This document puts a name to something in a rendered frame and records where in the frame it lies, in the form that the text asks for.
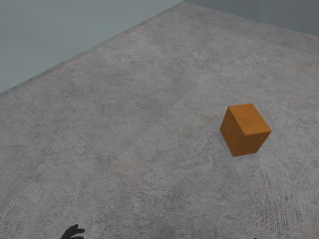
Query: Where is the left robot hand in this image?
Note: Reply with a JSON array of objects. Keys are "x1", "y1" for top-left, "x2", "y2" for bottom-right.
[{"x1": 61, "y1": 224, "x2": 85, "y2": 239}]

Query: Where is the carton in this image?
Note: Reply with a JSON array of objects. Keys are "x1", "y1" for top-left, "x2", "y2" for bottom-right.
[{"x1": 219, "y1": 103, "x2": 272, "y2": 157}]

